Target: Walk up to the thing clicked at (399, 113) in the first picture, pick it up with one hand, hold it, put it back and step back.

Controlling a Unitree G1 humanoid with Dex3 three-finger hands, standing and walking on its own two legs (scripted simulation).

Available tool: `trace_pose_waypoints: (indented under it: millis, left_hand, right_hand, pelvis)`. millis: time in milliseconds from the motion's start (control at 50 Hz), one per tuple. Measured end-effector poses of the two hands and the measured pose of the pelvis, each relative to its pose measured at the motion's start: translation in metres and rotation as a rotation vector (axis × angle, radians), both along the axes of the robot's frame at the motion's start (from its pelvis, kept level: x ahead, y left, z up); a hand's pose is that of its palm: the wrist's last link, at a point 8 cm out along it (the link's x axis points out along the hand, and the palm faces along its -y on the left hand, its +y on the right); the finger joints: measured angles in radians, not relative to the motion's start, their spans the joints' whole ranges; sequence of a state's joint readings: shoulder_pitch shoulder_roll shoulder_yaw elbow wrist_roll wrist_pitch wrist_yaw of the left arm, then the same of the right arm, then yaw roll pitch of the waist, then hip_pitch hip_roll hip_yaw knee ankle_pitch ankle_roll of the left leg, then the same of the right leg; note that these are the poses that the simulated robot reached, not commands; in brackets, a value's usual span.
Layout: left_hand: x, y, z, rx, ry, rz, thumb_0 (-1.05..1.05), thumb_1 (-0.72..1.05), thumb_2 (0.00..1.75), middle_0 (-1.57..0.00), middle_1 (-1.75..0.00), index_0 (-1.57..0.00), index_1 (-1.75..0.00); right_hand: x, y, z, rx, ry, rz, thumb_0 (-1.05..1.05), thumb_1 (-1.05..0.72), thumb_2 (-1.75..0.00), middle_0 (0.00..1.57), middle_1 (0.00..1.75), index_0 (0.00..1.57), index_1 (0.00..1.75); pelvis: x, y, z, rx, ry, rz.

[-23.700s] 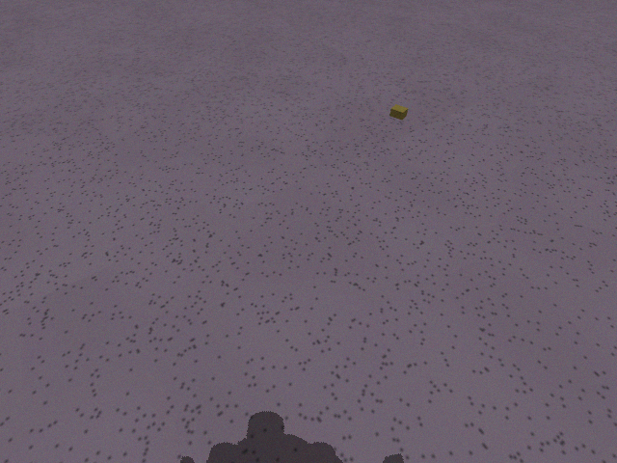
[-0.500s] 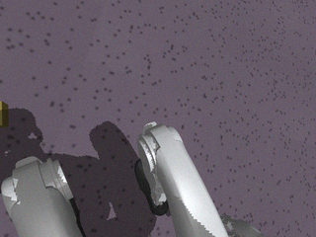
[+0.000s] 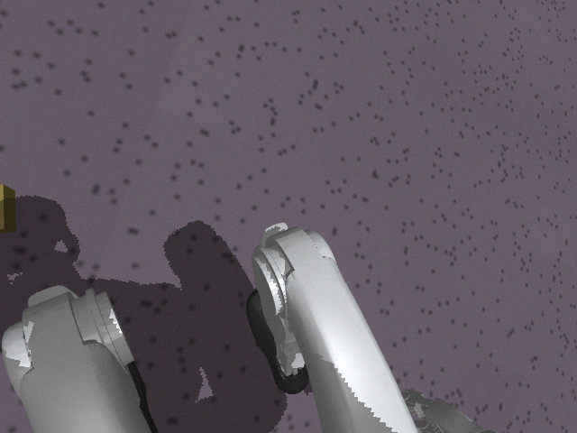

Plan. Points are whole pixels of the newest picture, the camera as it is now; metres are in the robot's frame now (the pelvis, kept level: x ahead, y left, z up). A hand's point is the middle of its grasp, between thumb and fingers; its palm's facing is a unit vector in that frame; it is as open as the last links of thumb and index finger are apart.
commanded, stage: rise first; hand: left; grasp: from above
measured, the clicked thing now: out of the picture +0.45 +0.31 -0.31
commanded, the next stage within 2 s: approach in 1.00 s
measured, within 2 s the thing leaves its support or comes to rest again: neither
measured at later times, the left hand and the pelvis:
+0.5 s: hand out of the picture +0.40 +0.35 -0.22, palm faces +0.03 -0.46 -0.89, open 14.3 cm; pelvis +0.00 +0.00 +0.00, yaw +0 degrees
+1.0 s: hand out of the picture +0.41 +0.34 -0.21, palm faces +0.02 -0.46 -0.89, open 14.3 cm; pelvis +0.00 +0.00 +0.00, yaw +0 degrees
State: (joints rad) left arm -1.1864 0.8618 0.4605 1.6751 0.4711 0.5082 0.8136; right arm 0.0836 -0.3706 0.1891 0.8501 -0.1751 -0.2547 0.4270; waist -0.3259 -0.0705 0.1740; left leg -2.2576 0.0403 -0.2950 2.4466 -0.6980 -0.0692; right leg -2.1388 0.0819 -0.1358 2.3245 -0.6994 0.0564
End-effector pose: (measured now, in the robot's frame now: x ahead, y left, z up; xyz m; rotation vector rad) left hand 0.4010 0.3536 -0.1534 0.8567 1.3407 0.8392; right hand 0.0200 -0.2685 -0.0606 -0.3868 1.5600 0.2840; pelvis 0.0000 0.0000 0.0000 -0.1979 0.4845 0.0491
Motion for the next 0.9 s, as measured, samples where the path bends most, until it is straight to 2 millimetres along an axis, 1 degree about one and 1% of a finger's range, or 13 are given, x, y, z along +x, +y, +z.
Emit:
trace_pose_waypoints:
  millis: [100,200,420,680,900]
  left_hand:
    - [-0.0020,0.0021,0.0008,0.007,0.010,-0.010,0.00,-0.55,1.06,-0.10,-0.94,-0.06,-0.98]
    - [-0.0021,-0.0006,-0.0007,-0.004,0.007,-0.006,0.00,-0.55,1.06,-0.10,-0.94,-0.06,-0.98]
    - [0.0010,-0.0023,-0.0053,-0.007,-0.008,-0.003,0.00,-0.56,1.06,-0.10,-0.94,-0.06,-0.99]
    - [0.0007,0.0039,0.0001,0.007,-0.004,-0.011,0.00,-0.55,1.06,-0.10,-0.94,-0.06,-0.98]
    - [0.0014,-0.0024,-0.0011,-0.001,0.000,-0.019,0.00,-0.55,1.06,-0.10,-0.94,-0.06,-0.99]
  right_hand:
    - [0.0018,0.0017,0.0010,0.003,-0.005,0.002,0.00,-0.92,-0.90,0.20,0.30,0.20,0.30]
    - [0.0022,0.0022,0.0033,0.002,-0.007,0.014,0.00,-0.92,-0.90,0.20,0.30,0.20,0.30]
    - [-0.0026,0.0026,0.0074,-0.015,0.000,0.012,0.00,-0.92,-0.90,0.20,0.30,0.20,0.30]
    - [-0.0009,0.0042,0.0036,-0.002,-0.005,0.008,0.00,-0.91,-0.90,0.20,0.30,0.20,0.30]
    - [-0.0010,0.0018,0.0040,0.000,-0.004,0.013,0.00,-0.91,-0.90,0.20,0.30,0.20,0.30]
  pelvis:
    - [0.0001,0.0008,0.0015,-0.001,0.002,0.001]
    - [-0.0002,0.0005,0.0020,-0.001,-0.003,0.003]
    - [-0.0013,0.0027,0.0010,-0.009,-0.014,0.004]
    - [-0.0017,0.0034,-0.0003,-0.007,-0.016,0.006]
    - [-0.0017,0.0016,0.0012,-0.004,-0.015,0.006]
